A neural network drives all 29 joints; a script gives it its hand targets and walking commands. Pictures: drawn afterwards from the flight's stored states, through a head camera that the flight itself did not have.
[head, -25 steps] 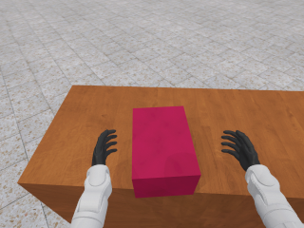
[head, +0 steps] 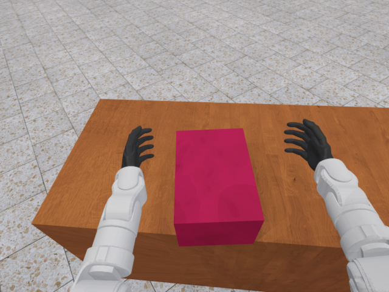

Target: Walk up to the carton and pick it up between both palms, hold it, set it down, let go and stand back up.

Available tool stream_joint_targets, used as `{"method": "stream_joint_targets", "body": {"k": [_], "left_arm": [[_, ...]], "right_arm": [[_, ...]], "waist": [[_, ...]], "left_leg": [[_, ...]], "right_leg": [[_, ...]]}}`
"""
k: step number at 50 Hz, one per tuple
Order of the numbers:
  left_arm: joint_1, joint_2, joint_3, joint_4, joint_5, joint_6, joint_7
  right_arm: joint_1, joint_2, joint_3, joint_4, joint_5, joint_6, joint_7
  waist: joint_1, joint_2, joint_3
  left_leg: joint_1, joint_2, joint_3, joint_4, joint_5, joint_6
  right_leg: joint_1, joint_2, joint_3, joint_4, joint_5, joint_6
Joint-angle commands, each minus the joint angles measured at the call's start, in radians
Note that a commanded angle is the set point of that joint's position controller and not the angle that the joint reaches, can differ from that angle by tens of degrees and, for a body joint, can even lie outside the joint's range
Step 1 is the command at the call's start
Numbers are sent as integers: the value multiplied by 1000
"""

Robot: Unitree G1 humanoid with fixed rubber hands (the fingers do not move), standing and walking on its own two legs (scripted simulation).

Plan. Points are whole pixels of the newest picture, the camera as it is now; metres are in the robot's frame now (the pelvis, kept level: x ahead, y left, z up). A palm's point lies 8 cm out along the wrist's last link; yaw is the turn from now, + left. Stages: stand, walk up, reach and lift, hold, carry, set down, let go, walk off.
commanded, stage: reach and lift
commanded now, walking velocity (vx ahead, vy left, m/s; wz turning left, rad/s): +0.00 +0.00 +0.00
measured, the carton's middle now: (212, 184) +0.42 +0.03 -0.08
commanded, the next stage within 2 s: none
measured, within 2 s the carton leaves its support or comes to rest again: neither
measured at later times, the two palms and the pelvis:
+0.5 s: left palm (138, 164) +0.38 +0.20 +0.05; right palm (297, 151) +0.45 -0.15 +0.05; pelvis +0.00 +0.00 +0.00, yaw +2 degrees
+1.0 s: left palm (148, 189) +0.37 +0.19 -0.05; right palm (285, 176) +0.44 -0.15 -0.04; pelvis -0.01 +0.00 -0.05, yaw +2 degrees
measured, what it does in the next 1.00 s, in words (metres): stands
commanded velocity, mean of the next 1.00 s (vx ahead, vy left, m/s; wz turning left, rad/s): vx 0.00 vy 0.00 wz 0.00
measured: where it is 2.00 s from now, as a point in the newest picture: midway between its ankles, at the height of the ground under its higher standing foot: outside the picture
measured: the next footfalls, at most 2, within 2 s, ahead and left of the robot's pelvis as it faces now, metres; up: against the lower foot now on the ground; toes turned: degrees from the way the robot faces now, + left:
none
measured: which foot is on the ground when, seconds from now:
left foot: down 0.00-1.00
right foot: down 0.00-1.00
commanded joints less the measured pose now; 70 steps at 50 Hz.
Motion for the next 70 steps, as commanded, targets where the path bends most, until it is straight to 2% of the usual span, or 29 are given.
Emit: {"method": "stream_joint_targets", "body": {"k": [1, 3, 6, 9, 15, 18, 23, 26, 28, 30, 32, 35, 39, 40, 41, 44, 47, 48, 49, 51, 52, 53, 59, 62, 63, 65, 66, 68, 70], "left_arm": [[-395, 68, 4, -177, 11, -31, 4], [-395, 71, 14, -131, 16, -24, -2], [-476, 70, 2, -112, -2, -31, 6], [-480, 74, -2, -43, -2, -41, -3], [-510, 120, 62, 89, 6, -94, -23], [-461, 70, 58, 162, 36, -168, -32], [-474, 46, 65, 199, 65, -334, -43], [-483, 40, 49, 266, 62, -403, -36], [-512, 55, 46, 319, 41, -453, -24], [-557, 77, 41, 319, 11, -510, -8], [-581, 66, 17, 378, -8, -552, -1], [-558, 46, -4, 537, -16, -597, -3], [-530, 69, 16, 667, -32, -668, -29], [-539, 94, 34, 674, -31, -692, -35], [-569, 98, 30, 683, -42, -708, -41], [-612, 122, 34, 656, -61, -752, -42], [-631, 111, 23, 634, -58, -747, -37], [-605, 109, 26, 641, -60, -742, -37], [-598, 108, 30, 627, -56, -738, -37], [-610, 99, 32, 597, -58, -738, -35], [-583, 97, 33, 627, -62, -733, -40], [-600, 80, 18, 606, -70, -735, -42], [-590, 67, 51, 600, -35, -723, -39], [-604, 36, 66, 556, -21, -729, -31], [-592, 49, 93, 597, 4, -725, -30], [-621, -13, 82, 555, 24, -721, -25], [-595, -9, 109, 601, 43, -711, -32], [-623, 16, 146, 604, 68, -712, -35], [-634, 11, 177, 595, 96, -710, -22]], "right_arm": [[-428, -192, -53, -100, 9, -27, -6], [-453, -185, -48, -68, 4, -27, -12], [-518, -189, -63, -24, -6, -22, -7], [-541, -172, -52, 7, -17, -24, -15], [-602, -135, -20, 16, -25, -42, -37], [-535, -92, -23, 114, -48, -93, -49], [-521, -48, -45, 160, -75, -228, -71], [-525, -35, -52, 249, -85, -271, -75], [-562, -35, -51, 247, -89, -299, -76], [-613, -44, -68, 200, -99, -337, -87], [-639, -44, -79, 236, -105, -355, -98], [-608, -24, -65, 414, -101, -373, -97], [-621, -8, -17, 484, -75, -446, -107], [-626, -12, -13, 473, -74, -467, -114], [-650, -15, -20, 477, -78, -481, -119], [-690, -5, -13, 435, -82, -508, -122], [-689, -1, -16, 473, -72, -503, -124], [-689, -4, -4, 462, -73, -505, -128], [-678, -5, -3, 465, -66, -505, -132], [-698, 5, 1, 453, -64, -509, -131], [-686, 10, 10, 457, -63, -503, -133], [-703, 11, -2, 431, -64, -506, -131], [-687, 28, -36, 453, -111, -489, -145], [-712, 67, -63, 412, -137, -507, -162], [-702, 75, -54, 439, -145, -499, -159], [-711, 130, -75, 446, -166, -490, -156], [-685, 165, -61, 466, -183, -474, -156], [-691, 189, -119, 445, -231, -462, -175], [-712, 183, -170, 426, -275, -467, -191]], "waist": [[1, -24, -514], [0, -28, -495], [0, -20, -507], [-6, -51, -516], [28, -129, -530], [12, -99, -525], [9, -40, -592], [-7, -18, -569], [0, -40, -610], [-1, -55, -717], [-11, -55, -761], [-18, -26, -697], [0, -67, -745], [5, -80, -780], [-16, -95, -789], [1, -97, -874], [-19, -53, -898], [-17, -74, -910], [-25, -71, -917], [-11, -61, -934], [-18, -96, -907], [-23, -81, -938], [-31, -75, -911], [-37, -79, -950], [-13, -79, -890], [-30, -59, -875], [-26, -98, -807], [-43, -114, -781], [-33, -98, -796]], "left_leg": [[-44, -11, -2, -17, 278, -13], [-62, -14, 0, -13, 301, -14], [-81, -10, -2, -22, 239, -19], [-89, -11, -3, -6, 273, -15], [-206, -25, 16, -15, 222, 4], [-192, -15, 7, 4, 275, -12], [-254, -10, 3, 33, 324, -32], [-274, -5, -3, 55, 300, -34], [-324, -5, -1, 77, 248, -29], [-368, -11, 4, 117, 251, -35], [-394, -7, -3, 155, 235, -43], [-403, 3, -13, 201, 226, -49], [-464, -8, -4, 286, 283, -49], [-500, -13, 2, 302, 297, -47], [-535, -16, 0, 311, 268, -48], [-560, -25, 13, 340, 240, -51], [-546, -26, 13, 362, 250, -65], [-552, -32, 20, 375, 258, -62], [-541, -30, 16, 376, 266, -60], [-561, -32, 12, 391, 272, -63], [-565, -33, 12, 394, 251, -53], [-556, -32, 9, 392, 263, -56], [-533, -33, 8, 424, 276, -56], [-550, -38, 7, 431, 302, -55], [-579, -41, 9, 425, 276, -50], [-556, -36, 4, 412, 251, -52], [-573, -41, 11, 413, 218, -32], [-639, -47, 14, 385, 140, -15], [-641, -46, 17, 378, 141, -22]], "right_leg": [[457, -31, 54, 67, 442, 40], [463, -29, 48, 71, 491, 44], [415, -25, 35, 62, 380, 39], [433, -26, 36, 69, 456, 53], [521, -42, 49, 99, 481, 87], [506, -39, 43, 109, 507, 78], [500, -51, 36, 149, 593, 74], [420, -46, 32, 145, 481, 52], [381, -48, 35, 155, 388, 51], [361, -46, 31, 198, 422, 56], [318, -41, 26, 230, 389, 54], [178, -33, 11, 257, 283, 26], [141, -32, 10, 320, 356, 44], [169, -35, 14, 341, 408, 55], [164, -36, 14, 361, 402, 63], [151, -38, 16, 391, 369, 73], [110, -32, 12, 404, 366, 62], [117, -31, 14, 407, 394, 69], [105, -26, 11, 414, 410, 67], [93, -28, 10, 425, 402, 66], [93, -27, 15, 421, 390, 68], [81, -25, 8, 423, 388, 69], [23, -20, 8, 427, 343, 63], [54, -18, 7, 442, 405, 74], [75, -26, 13, 444, 374, 72], [42, -30, 13, 430, 303, 68], [59, -36, 21, 422, 286, 69], [103, -55, 42, 421, 266, 82], [119, -48, 35, 428, 266, 82]]}}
